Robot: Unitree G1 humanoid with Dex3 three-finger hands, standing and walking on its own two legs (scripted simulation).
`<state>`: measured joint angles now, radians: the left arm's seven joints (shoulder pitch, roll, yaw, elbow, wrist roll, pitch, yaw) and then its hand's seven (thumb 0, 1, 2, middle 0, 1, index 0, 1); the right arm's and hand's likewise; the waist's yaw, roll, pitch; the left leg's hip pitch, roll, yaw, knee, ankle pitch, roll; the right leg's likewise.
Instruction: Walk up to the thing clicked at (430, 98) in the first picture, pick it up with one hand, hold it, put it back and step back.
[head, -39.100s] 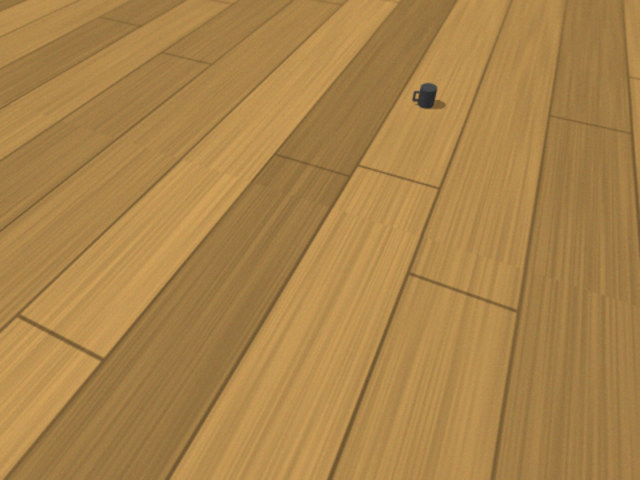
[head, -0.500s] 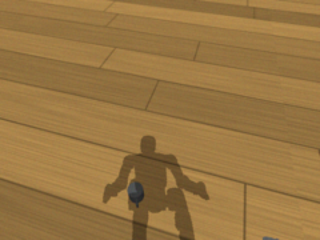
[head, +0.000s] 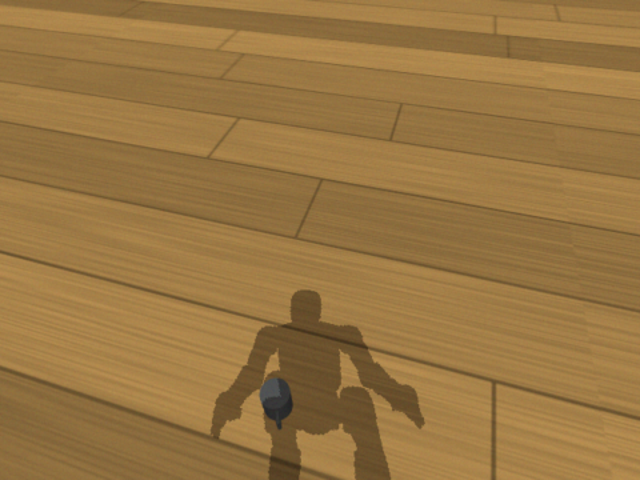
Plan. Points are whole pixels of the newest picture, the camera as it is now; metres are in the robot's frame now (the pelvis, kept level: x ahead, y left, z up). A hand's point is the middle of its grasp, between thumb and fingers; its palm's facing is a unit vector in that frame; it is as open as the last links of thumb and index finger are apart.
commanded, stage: stand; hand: left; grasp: from above
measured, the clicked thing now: (277, 405) +0.45 +0.17 -0.73
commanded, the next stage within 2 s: step back in 1.62 s
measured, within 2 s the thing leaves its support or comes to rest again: neither
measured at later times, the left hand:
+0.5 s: hand out of the picture +0.07 +0.22 -0.16, palm faces +0.02 -0.95 -0.33, open 7.4 cm
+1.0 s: hand out of the picture +0.09 +0.22 -0.15, palm faces +0.01 -0.94 -0.33, open 7.4 cm
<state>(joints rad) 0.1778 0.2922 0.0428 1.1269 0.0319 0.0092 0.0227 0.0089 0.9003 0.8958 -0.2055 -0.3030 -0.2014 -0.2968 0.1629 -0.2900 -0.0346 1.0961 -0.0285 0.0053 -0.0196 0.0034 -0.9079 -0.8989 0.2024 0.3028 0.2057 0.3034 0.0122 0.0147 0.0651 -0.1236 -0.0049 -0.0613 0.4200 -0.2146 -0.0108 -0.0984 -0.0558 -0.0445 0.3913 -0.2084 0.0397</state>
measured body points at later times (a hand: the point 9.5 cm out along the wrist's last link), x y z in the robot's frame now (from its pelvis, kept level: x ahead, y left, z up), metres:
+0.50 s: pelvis +0.01 -0.02 +0.00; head +0.01 -0.02 +0.45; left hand +0.07 +0.27 -0.13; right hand +0.07 -0.31 -0.14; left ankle +0.02 +0.13 -0.74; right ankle +0.01 -0.14 -0.74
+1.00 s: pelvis +0.02 -0.02 +0.00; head +0.03 -0.03 +0.45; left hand +0.09 +0.27 -0.13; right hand +0.09 -0.31 -0.14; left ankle +0.02 +0.13 -0.74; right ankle +0.01 -0.14 -0.74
